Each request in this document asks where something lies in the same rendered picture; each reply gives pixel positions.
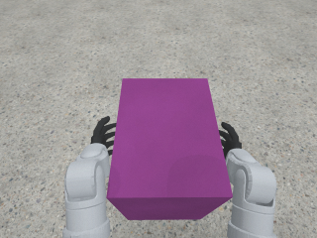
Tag right robot forearm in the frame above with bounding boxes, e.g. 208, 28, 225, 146
225, 148, 277, 238

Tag robot right hand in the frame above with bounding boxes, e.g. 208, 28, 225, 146
219, 122, 242, 160

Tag carton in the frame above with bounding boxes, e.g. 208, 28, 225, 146
106, 78, 233, 220

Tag robot left hand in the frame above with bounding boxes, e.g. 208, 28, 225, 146
90, 116, 117, 156

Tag left robot forearm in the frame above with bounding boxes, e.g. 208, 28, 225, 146
62, 143, 111, 238

